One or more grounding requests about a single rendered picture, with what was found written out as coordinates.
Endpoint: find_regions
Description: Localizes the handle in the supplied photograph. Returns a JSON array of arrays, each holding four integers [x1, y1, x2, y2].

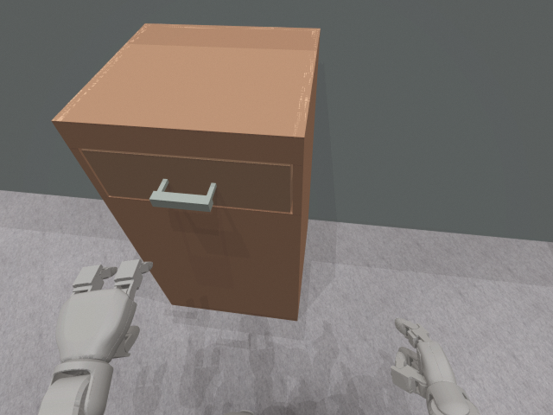
[[149, 179, 217, 212]]

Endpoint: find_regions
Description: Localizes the left robot forearm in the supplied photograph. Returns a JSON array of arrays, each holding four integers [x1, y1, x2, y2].
[[37, 359, 113, 415]]

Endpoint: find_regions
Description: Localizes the left robot hand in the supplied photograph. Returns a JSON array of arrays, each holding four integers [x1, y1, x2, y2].
[[55, 259, 153, 363]]

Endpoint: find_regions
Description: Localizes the right robot hand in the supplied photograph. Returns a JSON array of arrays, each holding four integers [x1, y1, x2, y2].
[[391, 318, 457, 399]]

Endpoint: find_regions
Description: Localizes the right robot forearm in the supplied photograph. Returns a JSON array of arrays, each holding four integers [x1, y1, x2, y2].
[[426, 381, 480, 415]]

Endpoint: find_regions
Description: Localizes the cabinet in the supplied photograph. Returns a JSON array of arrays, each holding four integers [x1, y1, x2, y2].
[[51, 23, 321, 321]]

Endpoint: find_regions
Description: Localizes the drawer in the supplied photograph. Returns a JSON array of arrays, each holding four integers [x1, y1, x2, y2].
[[81, 149, 293, 213]]

